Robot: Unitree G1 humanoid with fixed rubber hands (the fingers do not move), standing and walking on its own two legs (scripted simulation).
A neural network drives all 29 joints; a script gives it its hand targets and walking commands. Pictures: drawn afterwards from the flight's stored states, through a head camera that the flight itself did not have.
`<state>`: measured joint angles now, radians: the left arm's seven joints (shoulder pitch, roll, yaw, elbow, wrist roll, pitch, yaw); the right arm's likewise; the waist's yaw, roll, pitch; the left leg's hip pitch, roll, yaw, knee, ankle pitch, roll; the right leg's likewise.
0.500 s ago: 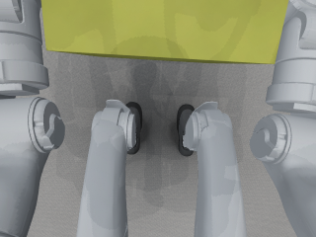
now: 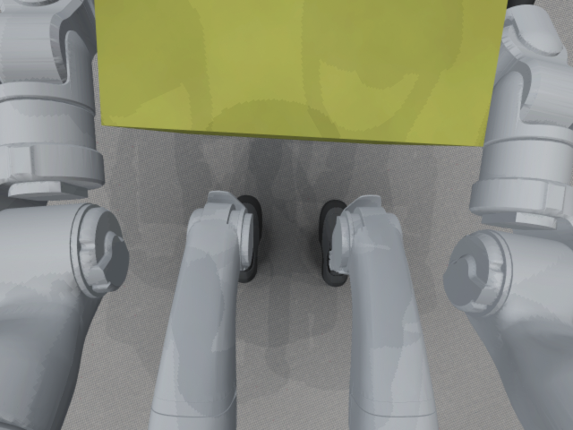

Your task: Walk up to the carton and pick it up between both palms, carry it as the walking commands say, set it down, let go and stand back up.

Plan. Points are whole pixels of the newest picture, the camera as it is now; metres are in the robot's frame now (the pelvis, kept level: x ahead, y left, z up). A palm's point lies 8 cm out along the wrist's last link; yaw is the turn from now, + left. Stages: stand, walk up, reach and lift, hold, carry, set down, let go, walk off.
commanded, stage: reach and lift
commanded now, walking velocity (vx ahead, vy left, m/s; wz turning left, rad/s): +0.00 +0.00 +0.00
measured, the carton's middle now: out of the picture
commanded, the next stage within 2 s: none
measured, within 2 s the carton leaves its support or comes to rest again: neither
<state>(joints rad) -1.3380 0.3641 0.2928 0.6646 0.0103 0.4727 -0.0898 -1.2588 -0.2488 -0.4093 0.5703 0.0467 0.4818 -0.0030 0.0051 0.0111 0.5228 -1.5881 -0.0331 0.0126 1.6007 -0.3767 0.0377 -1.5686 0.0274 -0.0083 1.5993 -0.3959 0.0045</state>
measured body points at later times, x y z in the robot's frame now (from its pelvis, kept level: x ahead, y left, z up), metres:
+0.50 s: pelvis +0.01 +0.00 +0.06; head +0.32 +0.00 +0.37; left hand +0.54 +0.19 -0.02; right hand +0.53 -0.20 -0.02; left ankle +0.17 +0.10 -0.51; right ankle +0.16 -0.12 -0.51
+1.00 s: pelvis +0.02 +0.00 +0.12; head +0.28 +0.01 +0.47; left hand +0.51 +0.20 +0.06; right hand +0.50 -0.19 +0.06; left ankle +0.17 +0.10 -0.51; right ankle +0.16 -0.12 -0.51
